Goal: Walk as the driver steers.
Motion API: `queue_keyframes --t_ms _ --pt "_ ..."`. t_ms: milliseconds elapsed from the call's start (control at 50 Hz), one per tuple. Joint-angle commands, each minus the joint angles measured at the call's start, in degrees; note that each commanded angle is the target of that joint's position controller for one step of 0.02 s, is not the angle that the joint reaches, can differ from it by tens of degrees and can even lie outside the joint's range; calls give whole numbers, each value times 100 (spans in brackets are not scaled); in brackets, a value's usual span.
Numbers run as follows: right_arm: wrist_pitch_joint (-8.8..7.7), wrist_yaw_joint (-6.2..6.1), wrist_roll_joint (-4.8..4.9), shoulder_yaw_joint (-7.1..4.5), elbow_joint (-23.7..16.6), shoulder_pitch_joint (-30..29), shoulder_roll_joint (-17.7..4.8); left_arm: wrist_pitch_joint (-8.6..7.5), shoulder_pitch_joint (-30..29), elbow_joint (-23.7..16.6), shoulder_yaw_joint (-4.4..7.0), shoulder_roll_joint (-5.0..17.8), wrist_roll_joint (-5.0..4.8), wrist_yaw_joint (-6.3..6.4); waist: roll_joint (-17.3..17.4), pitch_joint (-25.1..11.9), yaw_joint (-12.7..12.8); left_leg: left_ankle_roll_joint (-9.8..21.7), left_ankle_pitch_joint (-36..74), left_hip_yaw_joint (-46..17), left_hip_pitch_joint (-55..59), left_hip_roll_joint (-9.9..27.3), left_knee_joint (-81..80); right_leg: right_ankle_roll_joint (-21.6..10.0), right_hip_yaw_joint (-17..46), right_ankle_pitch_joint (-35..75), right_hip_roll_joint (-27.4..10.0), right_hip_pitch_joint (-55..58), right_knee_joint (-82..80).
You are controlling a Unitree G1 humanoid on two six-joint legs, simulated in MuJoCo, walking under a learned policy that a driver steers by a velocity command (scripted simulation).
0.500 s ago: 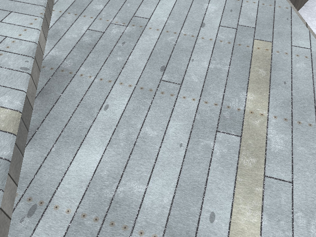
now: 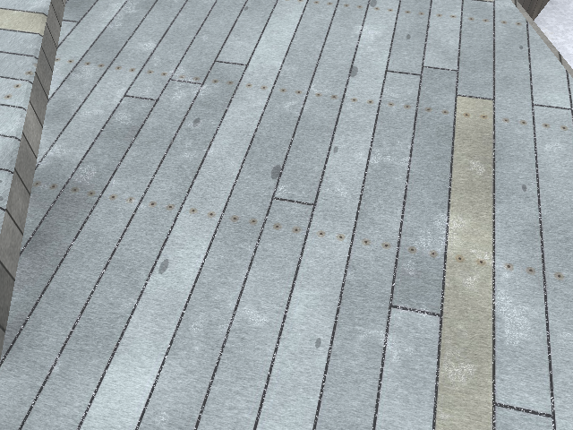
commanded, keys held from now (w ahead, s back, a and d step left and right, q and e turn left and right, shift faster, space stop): w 0.08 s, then no key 0.92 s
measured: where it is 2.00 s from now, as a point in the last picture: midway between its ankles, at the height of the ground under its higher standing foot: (288, 417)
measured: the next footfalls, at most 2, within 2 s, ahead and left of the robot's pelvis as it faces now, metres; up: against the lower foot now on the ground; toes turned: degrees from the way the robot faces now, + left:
left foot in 0.40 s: +0.32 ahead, +0.09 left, +0.00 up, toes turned +2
right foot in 0.70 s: +0.23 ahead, -0.11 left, +0.00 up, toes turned -1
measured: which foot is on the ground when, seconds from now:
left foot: up 0.00-0.38, down 0.40-1.00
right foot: down 0.00-0.42, up 0.44-0.68, down 0.70-1.00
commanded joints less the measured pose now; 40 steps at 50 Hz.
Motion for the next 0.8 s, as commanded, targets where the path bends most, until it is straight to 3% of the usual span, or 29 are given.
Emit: queue_keyframes --t_ms 20,60,80,140,180,260,320,360,380,400,420,440,460,480,500,540,580,640,700,720,740,760,800 --pt "-78 45 -44 -123 -461 -208 -457 -7 875 138 134 530 -80 2 -193 -261 280 106 602 -370 -2326 515 1109 -839 2494 -402 -1834 1807 -2080" --pt "71 106 -185 -108 -414 -52 -283 -87 972 301 38 282 -82 50 -362 -140 23 -16 797 -329 -1828 657 645 -596 1805 231 -1458 1221 -2260" --pt "126 135 -201 -112 -425 -45 -257 -134 1168 382 39 331 -78 62 -377 -166 -4 -64 858 -257 -1783 641 573 -615 1671 599 -1410 1182 -2280" --pt "225 120 -185 -116 -545 -385 -254 -214 1477 515 38 541 -76 75 -295 -25 -92 -265 1136 -54 -2001 624 103 -668 1073 2934 -1343 1180 -2142" --pt "239 95 -146 -82 -660 -744 -232 -194 1590 565 -10 514 -69 74 -402 -30 -56 -343 1447 93 -1995 578 -527 -567 684 3929 -1171 1225 -1973" --pt "225 43 -50 21 -778 -1352 -164 -125 1870 688 -84 490 -75 108 -626 -184 193 -297 2097 347 -1518 325 -1808 -366 390 4378 -1008 1515 -1735" --pt "192 -40 -64 29 -739 -1407 -258 -54 1986 798 -111 460 -43 166 -678 -224 257 -180 1925 298 -1325 230 -2259 -404 510 4387 -1177 1926 -1382" --pt "139 -91 -82 2 -626 -1178 -331 -11 1910 834 -111 465 -36 213 -652 -215 169 -51 1673 247 -1021 153 -2715 -377 671 4339 -1282 2094 -960" --pt "85 -119 -99 -17 -476 -817 -340 7 1816 845 -108 475 -65 233 -511 -276 -16 18 1992 244 -580 104 -3299 -266 672 4190 -1201 2101 -534" --pt "-10 -143 -133 -52 -346 -429 -489 3 1893 863 -108 476 -89 236 -187 -493 -148 78 3473 -25 156 379 -3774 -65 604 3473 -986 1893 45" --pt "-83 -153 -193 -129 -263 45 -904 -8 2195 786 -148 335 -131 261 354 -1067 -54 320 6319 -823 1282 1385 -3256 119 410 1384 -660 1250 904" --pt "-10 -149 -79 -104 -232 69 -826 118 2940 1027 -215 -85 -346 255 1233 -1748 57 1411 7526 -1856 1792 2377 -3284 260 274 -1996 56 714 1959" --pt "41 -102 28 -7 -309 -130 -537 259 2563 1045 -131 239 -211 283 740 -1555 23 1514 6527 -1997 1318 2350 -3601 290 650 -2973 41 531 2364" --pt "80 -112 20 21 -355 -493 -497 319 2138 954 -98 248 -70 263 555 -992 95 1399 5455 -1771 754 2113 -3889 329 769 -2862 -4 350 2535" --pt "128 -149 -26 69 -391 -771 -410 366 1899 941 -106 146 2 236 306 -694 215 1192 4479 -1567 292 1890 -4166 379 845 -2524 -116 373 2394" --pt "192 -228 -55 122 -405 -1108 -321 470 1858 985 -143 -20 11 219 432 -414 452 804 3422 -1077 -415 1466 -4508 501 806 -2010 -252 773 1706" --pt "200 -219 -89 127 -346 -1026 -362 545 1963 1119 -171 -69 -36 260 439 -547 439 669 2985 -938 -372 1306 -4528 562 653 -1843 -166 1006 1134" --pt "248 -193 -35 95 -279 -997 -506 621 1858 1192 -199 -58 -75 305 452 -576 395 545 1366 -992 -533 1240 -4701 546 561 -1259 -186 1295 388" --pt "384 -167 39 49 -227 -1007 -535 599 1825 1229 -235 20 6 288 308 -144 417 56 -608 -1009 -1230 1044 -4946 413 670 -374 -338 1744 -722" --pt "418 -155 43 32 -204 -928 -515 554 1813 1186 -244 116 46 288 230 22 344 -119 -673 -988 -1295 947 -4905 359 943 -574 -578 1650 -1035" --pt "463 -141 80 20 -211 -853 -418 518 1679 1197 -240 207 -24 282 -265 345 181 -201 -214 -707 -955 665 -4831 301 1110 -1118 -607 813 -1169" --pt "468 -128 45 41 -158 -799 -349 461 1604 1195 -274 90 -55 281 -458 344 134 -197 347 -614 -419 618 -4525 318 1210 -1299 -665 433 -1418" --pt "445 -110 -3 68 -46 -582 -234 360 1484 1174 -286 85 -93 298 -554 145 3 -169 1032 -518 194 580 -4186 350 1290 -1236 -731 226 -1682"
Keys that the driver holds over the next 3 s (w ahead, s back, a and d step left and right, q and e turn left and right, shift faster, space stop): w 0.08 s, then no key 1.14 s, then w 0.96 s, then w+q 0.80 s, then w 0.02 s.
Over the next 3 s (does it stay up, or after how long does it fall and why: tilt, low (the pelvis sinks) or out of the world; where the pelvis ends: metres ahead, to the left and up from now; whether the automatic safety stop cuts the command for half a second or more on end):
stays up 1.10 0.08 0.01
